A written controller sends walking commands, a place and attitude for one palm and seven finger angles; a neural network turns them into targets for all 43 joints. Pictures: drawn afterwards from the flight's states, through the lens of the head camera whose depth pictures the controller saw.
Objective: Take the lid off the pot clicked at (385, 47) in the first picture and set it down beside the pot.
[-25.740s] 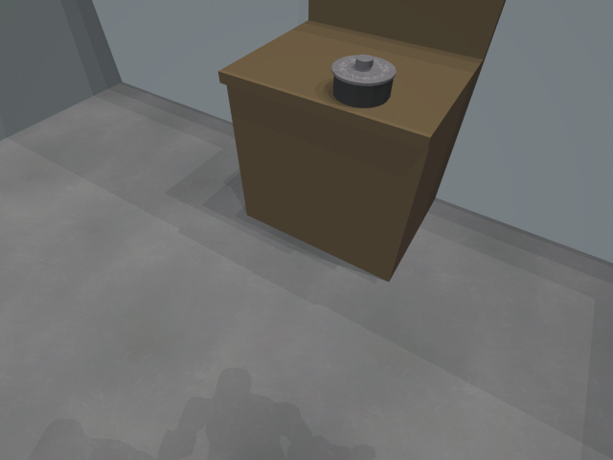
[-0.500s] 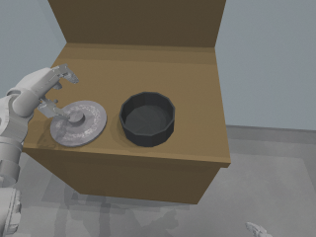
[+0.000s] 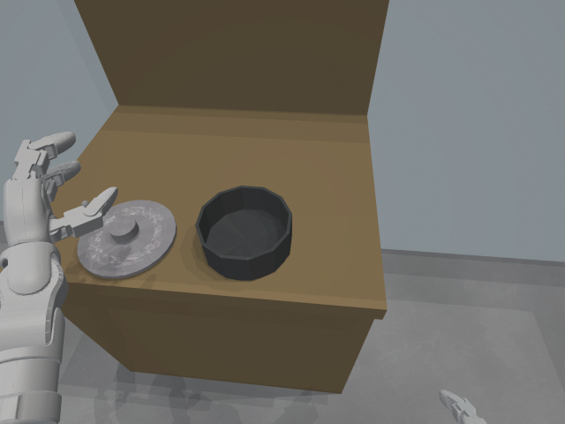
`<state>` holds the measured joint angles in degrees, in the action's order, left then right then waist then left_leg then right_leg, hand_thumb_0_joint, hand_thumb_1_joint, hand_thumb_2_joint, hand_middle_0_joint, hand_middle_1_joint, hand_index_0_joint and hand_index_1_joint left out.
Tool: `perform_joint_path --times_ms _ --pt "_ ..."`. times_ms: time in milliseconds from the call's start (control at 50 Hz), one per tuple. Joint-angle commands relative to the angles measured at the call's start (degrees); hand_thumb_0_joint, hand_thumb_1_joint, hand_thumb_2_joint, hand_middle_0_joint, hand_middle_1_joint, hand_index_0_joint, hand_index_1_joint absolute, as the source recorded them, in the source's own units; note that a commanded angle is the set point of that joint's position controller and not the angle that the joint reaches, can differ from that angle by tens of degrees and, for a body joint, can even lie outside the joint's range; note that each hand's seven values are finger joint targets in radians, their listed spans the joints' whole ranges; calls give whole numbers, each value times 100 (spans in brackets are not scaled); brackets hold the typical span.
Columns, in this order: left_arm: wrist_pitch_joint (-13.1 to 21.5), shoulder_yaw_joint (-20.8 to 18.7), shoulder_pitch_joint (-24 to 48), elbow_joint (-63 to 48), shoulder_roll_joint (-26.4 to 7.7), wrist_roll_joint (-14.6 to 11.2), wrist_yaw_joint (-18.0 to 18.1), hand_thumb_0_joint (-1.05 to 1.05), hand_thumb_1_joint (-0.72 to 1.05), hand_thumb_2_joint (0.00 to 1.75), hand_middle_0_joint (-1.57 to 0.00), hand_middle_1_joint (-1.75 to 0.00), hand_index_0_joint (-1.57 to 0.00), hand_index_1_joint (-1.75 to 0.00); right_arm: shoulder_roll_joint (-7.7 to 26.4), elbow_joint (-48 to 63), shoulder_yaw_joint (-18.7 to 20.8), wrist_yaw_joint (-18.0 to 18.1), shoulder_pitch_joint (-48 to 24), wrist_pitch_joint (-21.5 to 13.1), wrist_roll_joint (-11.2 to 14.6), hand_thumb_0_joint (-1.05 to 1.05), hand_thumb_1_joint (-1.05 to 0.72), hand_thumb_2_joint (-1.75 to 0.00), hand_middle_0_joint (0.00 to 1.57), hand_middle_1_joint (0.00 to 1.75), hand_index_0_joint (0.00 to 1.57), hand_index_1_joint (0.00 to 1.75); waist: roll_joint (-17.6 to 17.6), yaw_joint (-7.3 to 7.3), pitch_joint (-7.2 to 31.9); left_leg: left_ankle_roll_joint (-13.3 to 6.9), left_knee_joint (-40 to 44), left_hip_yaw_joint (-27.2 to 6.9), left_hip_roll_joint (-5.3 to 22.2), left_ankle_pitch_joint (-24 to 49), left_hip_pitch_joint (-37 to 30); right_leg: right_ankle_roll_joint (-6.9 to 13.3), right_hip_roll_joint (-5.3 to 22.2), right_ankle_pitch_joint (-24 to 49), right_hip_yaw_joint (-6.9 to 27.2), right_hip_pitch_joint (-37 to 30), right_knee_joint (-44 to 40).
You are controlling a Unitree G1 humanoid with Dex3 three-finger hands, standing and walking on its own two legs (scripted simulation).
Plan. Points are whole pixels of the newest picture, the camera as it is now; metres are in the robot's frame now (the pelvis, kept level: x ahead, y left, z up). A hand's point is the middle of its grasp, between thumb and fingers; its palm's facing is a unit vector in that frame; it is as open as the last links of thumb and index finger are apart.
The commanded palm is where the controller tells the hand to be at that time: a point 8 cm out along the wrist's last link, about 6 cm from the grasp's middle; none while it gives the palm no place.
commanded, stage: draw the hand back to the body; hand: left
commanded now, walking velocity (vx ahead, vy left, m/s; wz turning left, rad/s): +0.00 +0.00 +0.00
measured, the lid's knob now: (123, 228) +0.45 +0.35 -0.04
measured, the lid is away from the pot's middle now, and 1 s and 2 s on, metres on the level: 0.24 0.24 0.24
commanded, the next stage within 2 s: step back with the hand held close in 1.22 s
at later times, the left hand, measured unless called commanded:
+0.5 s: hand (70, 270) +0.24 +0.25 +0.16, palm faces +0.47 -0.83 -0.30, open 7.6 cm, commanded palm +0.19 +0.28 +0.17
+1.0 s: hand (53, 347) +0.16 +0.23 +0.15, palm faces +0.41 -0.84 -0.37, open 7.4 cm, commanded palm +0.10 +0.27 +0.17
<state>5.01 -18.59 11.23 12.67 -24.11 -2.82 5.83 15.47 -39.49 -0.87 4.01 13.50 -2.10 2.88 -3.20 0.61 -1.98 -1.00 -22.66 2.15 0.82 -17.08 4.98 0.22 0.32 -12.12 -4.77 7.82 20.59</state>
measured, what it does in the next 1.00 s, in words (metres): stands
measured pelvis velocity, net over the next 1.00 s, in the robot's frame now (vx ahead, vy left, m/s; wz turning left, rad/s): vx -0.04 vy -0.01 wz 0.00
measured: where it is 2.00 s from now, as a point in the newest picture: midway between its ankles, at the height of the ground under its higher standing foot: outside the picture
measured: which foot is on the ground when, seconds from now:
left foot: down 0.00-1.00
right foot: down 0.00-1.00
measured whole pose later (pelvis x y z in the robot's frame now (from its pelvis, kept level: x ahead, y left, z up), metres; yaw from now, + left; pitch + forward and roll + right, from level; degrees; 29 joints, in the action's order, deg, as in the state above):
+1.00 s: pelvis -0.04 -0.01 +0.00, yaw +0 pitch -6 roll -1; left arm 6.1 -15.9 -25.5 -20.9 -18.5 -4.0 6.4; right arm 13.2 -37.4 -0.9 4.1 10.4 -7.8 1.6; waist -4.5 2.8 -2.1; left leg -0.3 -24.0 2.0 1.3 -15.5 3.0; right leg 1.2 -0.1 -10.6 -4.9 5.8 21.8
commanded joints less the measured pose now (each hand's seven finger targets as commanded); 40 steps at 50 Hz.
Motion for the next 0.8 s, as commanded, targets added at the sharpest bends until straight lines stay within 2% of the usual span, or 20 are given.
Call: perform_joint_path --times_ms 0,20,60,100,140,200,220,240,260,300,340,360,400,420,460,560,600,680,720,780 --pt "363 -545 1555 -1686 -1534 -52 87 0 57 67 -23 -60 -23 -60 648 836 184 34 -580 -311 -11 0 -90 -90 20 30 20 30 -92 -18 1550 -103 87 -107 160 2530 -243 172 177 2371 169 -836 45" --pt "380 -602 1474 -1868 -1573 -59 104 0 59 69 -23 -58 -23 -58 638 853 183 31 -622 -344 -18 0 -90 -90 20 30 20 30 -140 10 1609 -110 72 -111 159 2564 -290 173 187 2407 171 -880 50" --pt "307 -525 1107 -1516 -1381 -97 98 0 63 71 -23 -55 -23 -55 625 820 169 37 -655 -327 -14 0 -90 -90 20 30 20 30 -19 -15 1311 -99 155 -61 120 2288 -166 149 140 2223 181 -774 -17" --pt "313 -553 1044 -1656 -1389 -112 106 0 67 74 -22 -51 -22 -51 616 853 166 38 -725 -352 -11 0 -90 -90 20 30 20 30 47 9 1280 -118 161 -78 128 2100 -148 152 164 2100 182 -758 -35" --pt "342 -744 856 -1886 -1553 -122 124 0 71 77 -22 -48 -22 -48 594 849 168 31 -772 -381 -9 0 -90 -90 20 30 20 30 -64 35 1258 -124 136 -92 120 2076 -186 152 180 2112 207 -775 -50" --pt "360 -555 725 -2214 -1283 -140 118 0 76 81 -21 -42 -21 -42 531 927 131 20 -881 -452 -11 0 -90 -90 20 30 20 30 -212 55 1237 -109 192 -79 109 1986 -249 154 163 1934 190 -722 -78" --pt "307 -569 410 -1908 -1204 -155 122 0 78 82 -21 -41 -21 -41 538 897 132 21 -886 -443 -25 0 -90 -90 20 30 20 30 92 59 1015 -121 206 -86 118 1839 -138 145 151 1807 169 -632 -112" --pt "284 -581 294 -1752 -1184 -167 109 0 80 83 -21 -39 -21 -39 551 873 143 21 -887 -425 -5 0 -90 -90 20 30 20 30 156 37 808 -117 229 -90 113 1677 -48 140 153 1669 176 -549 -167" --pt "291 -529 319 -1871 -1128 -187 91 0 82 85 -21 -37 -21 -37 534 920 136 28 -930 -427 2 0 -90 -90 20 30 20 30 234 34 868 -128 276 -61 93 1581 -63 117 137 1558 201 -556 -192" --pt "370 -650 375 -2444 -1290 -183 102 0 86 87 -20 -34 -20 -34 507 981 134 20 -1028 -481 -12 0 -90 -90 20 30 20 30 -11 90 1104 -144 237 -83 88 1526 -188 126 181 1469 247 -637 -217" --pt "398 -608 234 -2603 -1227 -177 109 0 90 90 -20 -30 -20 -30 487 956 112 12 -1060 -531 -26 0 -90 -90 20 30 20 30 -219 69 949 -126 242 -105 85 1452 -190 139 188 1365 255 -555 -254" --pt "422 -556 224 -2735 -1146 -169 121 0 90 90 -20 -30 -20 -30 458 983 110 16 -1095 -565 -33 0 -90 -90 20 30 20 30 -299 77 1019 -115 296 -87 69 1400 -236 135 161 1266 260 -561 -262" --pt "380 -550 -187 -2548 -1007 -201 136 0 90 90 -20 -30 -20 -30 457 966 116 23 -1108 -596 -42 0 -90 -90 20 30 20 30 94 98 867 -128 278 -91 96 1307 -161 119 163 1140 228 -491 -294" --pt "373 -537 -257 -2547 -977 -201 134 0 90 90 -20 -30 -20 -30 461 959 121 32 -1130 -597 -39 0 -90 -90 20 30 20 30 136 99 783 -135 270 -85 101 1239 -162 116 165 1043 238 -420 -329" --pt "416 -447 -362 -2737 -880 -195 117 0 90 90 -20 -30 -20 -30 437 987 121 32 -1181 -632 -39 0 -90 -90 20 30 20 30 -36 81 692 -129 327 -85 77 1077 -156 109 160 825 262 -350 -379" --pt "495 -640 -892 -3223 -979 -199 155 0 90 90 -20 -30 -20 -30 409 1015 138 43 -1228 -721 -82 0 -90 -90 20 30 20 30 64 153 765 -140 317 -120 78 975 -163 105 178 623 301 -407 -419" --pt "482 -549 -1231 -3206 -809 -204 144 0 90 90 -20 -30 -20 -30 398 1010 138 38 -1237 -739 -94 0 -90 -90 20 30 20 30 107 162 666 -139 296 -121 95 929 -116 109 200 559 299 -359 -438" --pt "511 -492 -1616 -3617 -741 -185 147 0 90 90 -20 -30 -20 -30 375 1038 148 35 -1258 -806 -104 0 -90 -90 20 30 20 30 -77 165 614 -120 288 -137 101 882 -129 117 198 470 311 -301 -447" --pt "507 -488 -1835 -3804 -715 -184 152 0 90 90 -20 -30 -20 -30 375 1063 154 40 -1244 -830 -117 0 -90 -90 20 30 20 30 79 182 615 -129 261 -151 113 918 -111 113 212 480 304 -307 -433" --pt "522 -472 -2164 -4060 -673 -159 163 0 90 90 -20 -30 -20 -30 357 1086 148 37 -1231 -879 -132 0 -90 -90 20 30 20 30 -191 195 527 -104 288 -184 106 837 -82 135 198 364 297 -255 -427"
